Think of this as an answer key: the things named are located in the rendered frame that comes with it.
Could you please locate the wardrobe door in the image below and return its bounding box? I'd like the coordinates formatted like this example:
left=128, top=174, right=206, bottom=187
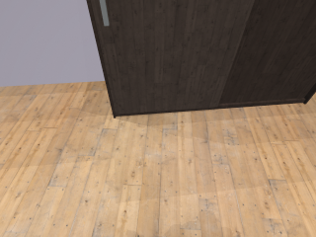
left=218, top=0, right=316, bottom=104
left=91, top=0, right=255, bottom=115

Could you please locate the handle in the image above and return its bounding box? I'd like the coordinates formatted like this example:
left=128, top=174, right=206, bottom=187
left=99, top=0, right=110, bottom=27

